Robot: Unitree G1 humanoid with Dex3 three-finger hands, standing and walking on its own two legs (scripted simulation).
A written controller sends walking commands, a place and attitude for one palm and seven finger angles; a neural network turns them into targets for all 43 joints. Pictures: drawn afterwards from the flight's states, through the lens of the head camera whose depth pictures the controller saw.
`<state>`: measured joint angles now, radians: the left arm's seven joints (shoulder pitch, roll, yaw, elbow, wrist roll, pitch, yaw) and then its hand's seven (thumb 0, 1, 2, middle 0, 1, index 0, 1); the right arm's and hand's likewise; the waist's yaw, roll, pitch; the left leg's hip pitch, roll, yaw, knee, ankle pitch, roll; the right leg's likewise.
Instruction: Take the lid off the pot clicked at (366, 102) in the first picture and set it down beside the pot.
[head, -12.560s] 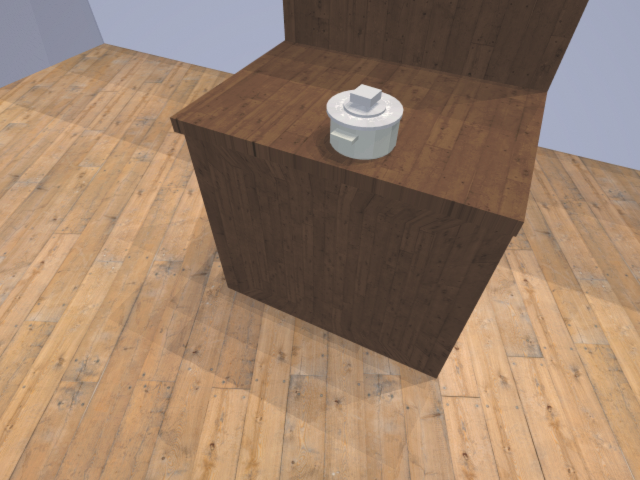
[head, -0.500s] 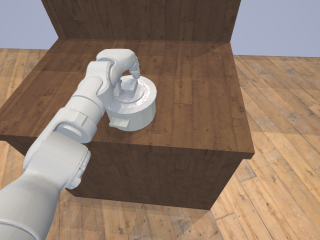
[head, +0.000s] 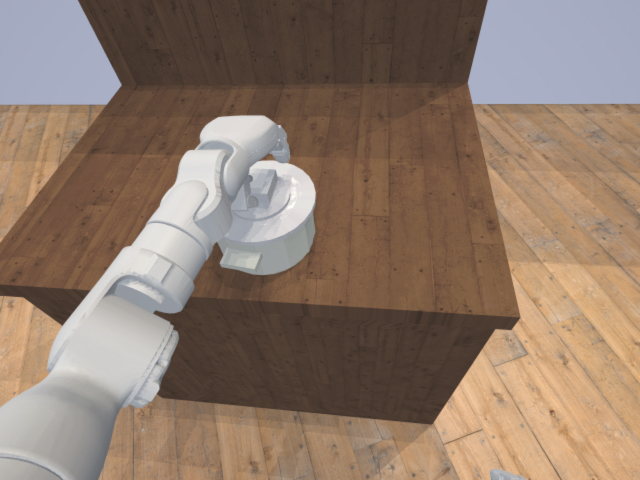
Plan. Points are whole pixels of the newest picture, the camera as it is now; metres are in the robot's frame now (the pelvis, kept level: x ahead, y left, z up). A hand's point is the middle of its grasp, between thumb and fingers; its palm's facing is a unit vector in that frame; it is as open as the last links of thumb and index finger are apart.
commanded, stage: raise the hand to come down again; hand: left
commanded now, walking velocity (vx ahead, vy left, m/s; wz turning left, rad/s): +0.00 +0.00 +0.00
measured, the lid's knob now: (256, 185) +0.49 +0.08 +0.09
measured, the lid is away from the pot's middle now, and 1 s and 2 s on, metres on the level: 0.01 0.01 0.01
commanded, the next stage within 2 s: move the open hand above the knob in 0.74 s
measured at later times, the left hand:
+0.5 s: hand (242, 168) +0.46 +0.08 +0.16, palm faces -0.26 +0.00 -0.97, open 10.0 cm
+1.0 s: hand (238, 169) +0.45 +0.09 +0.15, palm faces -0.25 +0.01 -0.97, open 10.0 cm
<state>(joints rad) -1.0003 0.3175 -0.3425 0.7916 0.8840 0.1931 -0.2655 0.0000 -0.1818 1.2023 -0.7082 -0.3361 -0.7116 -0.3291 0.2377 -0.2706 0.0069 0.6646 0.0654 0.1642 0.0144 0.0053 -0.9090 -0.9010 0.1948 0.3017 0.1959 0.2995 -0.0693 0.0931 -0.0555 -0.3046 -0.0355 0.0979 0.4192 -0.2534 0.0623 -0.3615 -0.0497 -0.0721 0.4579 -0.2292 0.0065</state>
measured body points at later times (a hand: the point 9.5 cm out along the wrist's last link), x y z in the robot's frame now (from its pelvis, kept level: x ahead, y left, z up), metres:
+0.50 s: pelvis +0.00 -0.01 +0.00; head +0.03 -0.04 +0.45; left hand +0.46 +0.08 +0.21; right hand +0.13 -0.25 -0.13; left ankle -0.03 +0.08 -0.74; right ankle -0.01 -0.12 -0.74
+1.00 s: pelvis -0.01 +0.00 +0.00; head +0.02 -0.04 +0.45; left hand +0.46 +0.08 +0.21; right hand +0.09 -0.25 -0.14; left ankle -0.03 +0.08 -0.74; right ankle -0.01 -0.12 -0.74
